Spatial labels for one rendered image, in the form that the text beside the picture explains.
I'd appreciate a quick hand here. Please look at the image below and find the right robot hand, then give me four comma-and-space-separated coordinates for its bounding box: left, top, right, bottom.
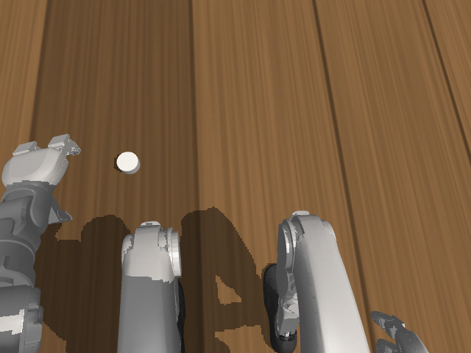
371, 311, 429, 353

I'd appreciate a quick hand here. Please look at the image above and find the left robot hand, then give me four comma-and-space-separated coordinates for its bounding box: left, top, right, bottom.
1, 134, 81, 225

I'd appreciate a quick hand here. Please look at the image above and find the left robot arm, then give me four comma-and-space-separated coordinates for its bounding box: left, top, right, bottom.
0, 185, 52, 353

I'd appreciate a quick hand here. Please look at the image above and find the tin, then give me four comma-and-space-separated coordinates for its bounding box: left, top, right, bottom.
117, 151, 140, 174

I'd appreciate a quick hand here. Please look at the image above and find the right robot foot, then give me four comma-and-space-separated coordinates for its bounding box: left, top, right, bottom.
263, 264, 297, 353

